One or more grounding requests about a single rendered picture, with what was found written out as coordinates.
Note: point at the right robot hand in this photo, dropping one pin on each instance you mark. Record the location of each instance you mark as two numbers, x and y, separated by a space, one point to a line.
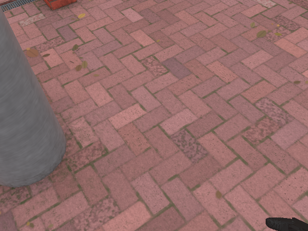
286 224

